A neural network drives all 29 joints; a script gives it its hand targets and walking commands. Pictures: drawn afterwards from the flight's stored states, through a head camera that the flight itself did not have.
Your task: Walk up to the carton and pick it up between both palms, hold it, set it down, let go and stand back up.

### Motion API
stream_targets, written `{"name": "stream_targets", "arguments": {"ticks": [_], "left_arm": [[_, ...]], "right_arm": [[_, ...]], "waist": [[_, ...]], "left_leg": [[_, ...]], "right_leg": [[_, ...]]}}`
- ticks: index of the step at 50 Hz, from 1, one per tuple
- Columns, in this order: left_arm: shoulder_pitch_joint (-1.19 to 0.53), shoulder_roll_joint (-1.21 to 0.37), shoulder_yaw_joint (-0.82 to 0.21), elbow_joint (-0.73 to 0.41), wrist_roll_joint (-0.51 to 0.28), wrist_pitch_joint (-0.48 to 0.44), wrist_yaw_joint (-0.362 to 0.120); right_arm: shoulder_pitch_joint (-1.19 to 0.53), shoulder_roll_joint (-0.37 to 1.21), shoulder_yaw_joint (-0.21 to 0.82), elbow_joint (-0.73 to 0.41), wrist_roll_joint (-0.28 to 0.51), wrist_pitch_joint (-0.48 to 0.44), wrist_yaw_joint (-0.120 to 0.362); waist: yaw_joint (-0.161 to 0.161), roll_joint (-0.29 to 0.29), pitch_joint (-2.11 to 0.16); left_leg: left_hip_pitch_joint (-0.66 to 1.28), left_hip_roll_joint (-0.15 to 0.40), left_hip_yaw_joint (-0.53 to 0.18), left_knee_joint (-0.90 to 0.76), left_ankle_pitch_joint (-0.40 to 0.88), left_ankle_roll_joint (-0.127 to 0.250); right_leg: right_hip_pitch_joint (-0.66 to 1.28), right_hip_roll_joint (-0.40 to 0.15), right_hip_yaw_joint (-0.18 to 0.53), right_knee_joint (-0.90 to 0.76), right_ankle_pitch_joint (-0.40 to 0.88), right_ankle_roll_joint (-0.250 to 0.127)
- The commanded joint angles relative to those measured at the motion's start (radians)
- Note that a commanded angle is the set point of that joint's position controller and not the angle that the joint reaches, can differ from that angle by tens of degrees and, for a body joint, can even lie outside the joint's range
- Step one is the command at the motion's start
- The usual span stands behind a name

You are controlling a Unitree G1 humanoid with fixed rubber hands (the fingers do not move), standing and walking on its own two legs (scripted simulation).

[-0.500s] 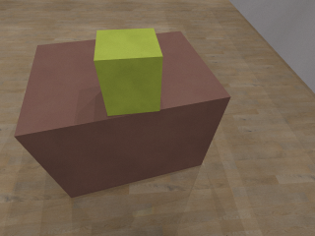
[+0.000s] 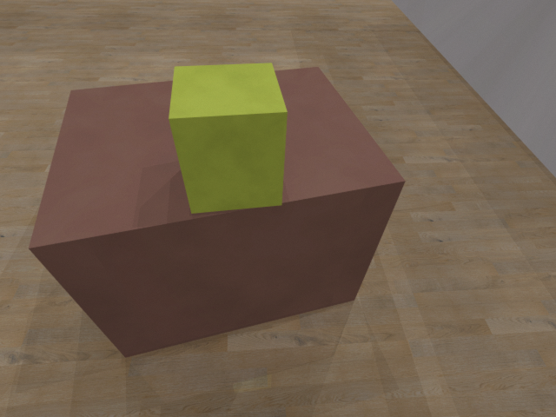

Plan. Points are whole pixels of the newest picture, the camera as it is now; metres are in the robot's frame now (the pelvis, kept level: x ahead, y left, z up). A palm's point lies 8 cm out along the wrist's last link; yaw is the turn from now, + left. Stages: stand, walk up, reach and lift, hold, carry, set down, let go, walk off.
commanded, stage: stand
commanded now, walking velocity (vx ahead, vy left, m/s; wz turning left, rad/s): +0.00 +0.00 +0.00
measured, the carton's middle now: (230, 139) +0.69 +0.10 +0.02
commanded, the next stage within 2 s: none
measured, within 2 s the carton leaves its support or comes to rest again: neither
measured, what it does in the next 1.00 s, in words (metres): stands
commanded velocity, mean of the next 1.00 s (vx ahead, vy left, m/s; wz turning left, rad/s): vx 0.00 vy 0.00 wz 0.00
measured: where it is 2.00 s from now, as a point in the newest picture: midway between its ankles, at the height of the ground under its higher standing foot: outside the picture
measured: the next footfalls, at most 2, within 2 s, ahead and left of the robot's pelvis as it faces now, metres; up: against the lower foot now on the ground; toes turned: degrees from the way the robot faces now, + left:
none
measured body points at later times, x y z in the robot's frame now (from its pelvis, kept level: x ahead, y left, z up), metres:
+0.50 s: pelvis +0.00 +0.00 +0.01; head +0.01 +0.00 +0.46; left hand +0.00 +0.22 -0.15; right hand +0.00 -0.20 -0.16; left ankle +0.00 +0.13 -0.73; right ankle +0.00 -0.11 -0.73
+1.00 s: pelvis +0.00 +0.00 +0.01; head +0.00 +0.00 +0.46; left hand -0.02 +0.20 -0.16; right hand -0.03 -0.19 -0.16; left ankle +0.00 +0.13 -0.73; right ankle +0.00 -0.11 -0.73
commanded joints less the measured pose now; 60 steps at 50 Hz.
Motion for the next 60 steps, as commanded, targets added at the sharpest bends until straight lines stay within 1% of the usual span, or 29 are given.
{"name": "stream_targets", "arguments": {"ticks": [1, 4, 8, 9, 10, 11, 13, 14, 18, 19, 20, 22, 23, 24, 25, 27, 28, 30, 35, 36, 39, 40, 45, 46, 47, 48, 49, 55, 60], "left_arm": [[0.009, 0.100, 0.029, -0.036, 0.003, -0.026, 0.012], [0.024, 0.091, 0.031, -0.003, -0.003, -0.020, 0.012], [0.046, 0.073, 0.023, 0.053, 0.000, -0.020, 0.015], [0.054, 0.091, 0.030, 0.056, 0.000, -0.022, 0.012], [0.031, 0.080, 0.030, 0.063, -0.001, -0.023, 0.014], [0.049, 0.085, 0.030, 0.077, -0.002, -0.021, 0.013], [0.057, 0.090, 0.030, 0.097, -0.002, -0.025, 0.014], [0.068, 0.091, 0.030, 0.115, -0.004, -0.023, 0.016], [0.049, 0.051, 0.020, 0.142, -0.006, -0.020, 0.016], [0.057, 0.059, 0.020, 0.149, -0.005, -0.018, 0.015], [0.061, 0.047, 0.018, 0.157, -0.005, -0.022, 0.016], [0.053, 0.062, 0.021, 0.168, -0.003, -0.024, 0.019], [0.060, 0.071, 0.022, 0.171, -0.004, -0.024, 0.017], [0.058, 0.057, 0.021, 0.180, -0.004, -0.022, 0.018], [0.078, 0.032, 0.011, 0.192, -0.007, -0.018, 0.020], [0.070, 0.028, 0.008, 0.197, -0.006, -0.018, 0.023], [0.077, 0.027, 0.010, 0.202, -0.007, -0.016, 0.021], [0.068, 0.066, 0.018, 0.199, -0.003, -0.019, 0.020], [0.081, 0.021, 0.007, 0.213, -0.003, -0.014, 0.024], [0.086, 0.016, 0.007, 0.217, -0.008, -0.013, 0.023], [0.088, 0.023, 0.008, 0.227, -0.008, -0.016, 0.025], [0.066, 0.037, 0.012, 0.222, -0.005, -0.018, 0.024], [0.103, 0.014, 0.006, 0.237, -0.007, -0.016, 0.022], [0.087, 0.016, 0.005, 0.229, -0.005, -0.016, 0.023], [0.086, 0.018, 0.004, 0.226, -0.008, -0.013, 0.022], [0.092, 0.014, 0.005, 0.229, -0.006, -0.011, 0.020], [0.116, 0.007, 0.001, 0.235, -0.006, -0.011, 0.021], [0.097, 0.034, 0.003, 0.225, -0.004, -0.014, 0.023], [0.108, -0.001, -0.003, 0.235, -0.006, -0.017, 0.020]], "right_arm": [[0.037, -0.111, -0.035, -0.031, 0.002, -0.021, -0.013], [0.057, -0.083, -0.024, 0.013, 0.001, -0.021, -0.016], [0.063, -0.083, -0.027, 0.051, 0.003, -0.019, -0.018], [0.064, -0.077, -0.025, 0.065, 0.003, -0.019, -0.020], [0.079, -0.070, -0.023, 0.077, 0.002, -0.020, -0.021], [0.080, -0.072, -0.022, 0.086, 0.001, -0.022, -0.022], [0.069, -0.094, -0.027, 0.099, 0.002, -0.023, -0.026], [0.058, -0.080, -0.025, 0.105, 0.006, -0.024, -0.021], [0.069, -0.049, -0.018, 0.140, 0.004, -0.021, -0.021], [0.074, -0.059, -0.019, 0.144, 0.004, -0.022, -0.021], [0.072, -0.048, -0.018, 0.155, 0.002, -0.021, -0.023], [0.084, -0.048, -0.021, 0.168, 0.005, -0.018, -0.025], [0.092, -0.065, -0.022, 0.178, 0.005, -0.013, -0.028], [0.108, -0.046, -0.018, 0.184, 0.007, -0.015, -0.026], [0.108, -0.035, -0.015, 0.201, 0.006, -0.012, -0.028], [0.107, -0.044, -0.016, 0.205, 0.007, -0.010, -0.028], [0.106, -0.024, -0.011, 0.209, 0.005, -0.007, -0.028], [0.104, -0.035, -0.012, 0.210, 0.004, -0.010, -0.029], [0.110, -0.023, -0.005, 0.234, 0.003, -0.012, -0.031], [0.105, -0.027, -0.004, 0.231, 0.003, -0.014, -0.029], [0.102, -0.012, -0.004, 0.237, 0.006, -0.014, -0.026], [0.104, -0.025, -0.007, 0.238, 0.003, -0.013, -0.026], [0.123, -0.021, -0.003, 0.247, 0.005, -0.010, -0.029], [0.123, -0.001, 0.001, 0.252, 0.008, -0.008, -0.030], [0.115, 0.003, 0.006, 0.246, 0.007, -0.008, -0.028], [0.109, -0.006, 0.004, 0.240, 0.006, -0.009, -0.025], [0.089, -0.034, -0.003, 0.237, 0.004, -0.010, -0.027], [0.135, 0.007, 0.005, 0.254, 0.004, -0.007, -0.027], [0.133, 0.000, 0.008, 0.250, 0.006, -0.007, -0.026]], "waist": [[-0.010, -0.004, -0.024], [-0.002, 0.039, 0.013], [-0.005, -0.033, 0.022], [0.000, 0.021, 0.015], [-0.012, 0.011, 0.010], [-0.002, 0.000, 0.005], [0.003, 0.038, 0.019], [0.007, 0.009, 0.017], [-0.001, 0.015, 0.034], [0.000, -0.010, 0.025], [0.003, 0.028, 0.032], [-0.006, 0.007, 0.028], [-0.005, 0.023, 0.036], [-0.014, -0.004, 0.041], [-0.003, 0.004, 0.059], [-0.011, 0.009, 0.080], [-0.002, -0.014, 0.071], [-0.007, 0.017, 0.073], [0.001, 0.001, 0.079], [-0.002, 0.035, 0.079], [-0.002, -0.006, 0.062], [-0.009, 0.012, 0.072], [-0.003, 0.002, 0.084], [-0.012, 0.027, 0.102], [-0.001, -0.008, 0.099], [-0.003, -0.004, 0.079], [0.012, 0.001, 0.087], [-0.011, 0.024, 0.089], [-0.006, 0.006, 0.079]], "left_leg": [[0.027, 0.045, -0.042, -0.099, 0.147, 0.051], [0.020, 0.051, -0.050, -0.127, 0.151, 0.048], [0.031, 0.056, -0.051, -0.143, 0.146, 0.047], [0.038, 0.056, -0.046, -0.145, 0.160, 0.049], [0.039, 0.056, -0.046, -0.148, 0.170, 0.048], [0.054, 0.058, -0.059, -0.156, 0.169, 0.049], [0.037, 0.063, -0.052, -0.166, 0.185, 0.051], [0.054, 0.059, -0.050, -0.164, 0.174, 0.050], [0.060, 0.058, -0.044, -0.169, 0.172, 0.044], [0.070, 0.059, -0.052, -0.173, 0.157, 0.046], [0.075, 0.064, -0.052, -0.168, 0.169, 0.049], [0.072, 0.062, -0.048, -0.166, 0.182, 0.047], [0.074, 0.059, -0.046, -0.172, 0.190, 0.045], [0.070, 0.060, -0.045, -0.176, 0.170, 0.043], [0.063, 0.056, -0.041, -0.175, 0.162, 0.040], [0.053, 0.055, -0.041, -0.181, 0.150, 0.039], [0.069, 0.058, -0.039, -0.181, 0.141, 0.038], [0.068, 0.063, -0.039, -0.182, 0.161, 0.041], [0.054, 0.060, -0.042, -0.190, 0.144, 0.038], [0.047, 0.063, -0.047, -0.197, 0.140, 0.041], [0.068, 0.059, -0.048, -0.194, 0.153, 0.041], [0.060, 0.059, -0.045, -0.196, 0.161, 0.041], [0.062, 0.062, -0.051, -0.205, 0.131, 0.034], [0.045, 0.059, -0.042, -0.200, 0.131, 0.034], [0.024, 0.062, -0.046, -0.208, 0.107, 0.034], [0.034, 0.059, -0.052, -0.206, 0.109, 0.037], [0.038, 0.061, -0.044, -0.201, 0.114, 0.035], [0.057, 0.050, -0.038, -0.201, 0.094, 0.032], [0.045, 0.054, -0.052, -0.204, 0.094, 0.037]], "right_leg": [[-0.002, -0.076, 0.096, -0.151, 0.184, -0.038], [0.001, -0.067, 0.089, -0.159, 0.172, -0.033], [0.013, -0.071, 0.090, -0.177, 0.176, -0.032], [0.036, -0.080, 0.103, -0.178, 0.197, -0.032], [0.041, -0.075, 0.091, -0.177, 0.200, -0.032], [0.043, -0.067, 0.084, -0.171, 0.185, -0.031], [0.064, -0.075, 0.089, -0.170, 0.228, -0.033], [0.052, -0.074, 0.088, -0.181, 0.216, -0.029], [0.049, -0.078, 0.086, -0.181, 0.203, -0.027], [0.040, -0.071, 0.085, -0.190, 0.188, -0.027], [0.047, -0.073, 0.082, -0.191, 0.202, -0.027], [0.057, -0.071, 0.079, -0.190, 0.222, -0.026], [0.048, -0.076, 0.089, -0.192, 0.231, -0.023], [0.061, -0.070, 0.079, -0.192, 0.212, -0.022], [0.050, -0.070, 0.079, -0.203, 0.189, -0.018], [0.045, -0.073, 0.087, -0.213, 0.173, -0.019], [0.031, -0.072, 0.086, -0.212, 0.153, -0.021], [0.034, -0.077, 0.085, -0.213, 0.193, -0.023], [0.047, -0.073, 0.081, -0.213, 0.173, -0.020], [0.056, -0.075, 0.085, -0.216, 0.174, -0.023], [0.060, -0.073, 0.084, -0.223, 0.168, -0.019], [0.057, -0.075, 0.085, -0.221, 0.178, -0.018], [0.042, -0.070, 0.079, -0.223, 0.152, -0.017], [0.032, -0.076, 0.082, -0.227, 0.149, -0.015], [0.038, -0.073, 0.081, -0.227, 0.124, -0.017], [0.053, -0.073, 0.079, -0.220, 0.128, -0.016], [0.037, -0.077, 0.091, -0.230, 0.127, -0.018], [-0.012, -0.079, 0.102, -0.252, 0.080, -0.017], [0.010, -0.074, 0.088, -0.251, 0.085, -0.019]]}}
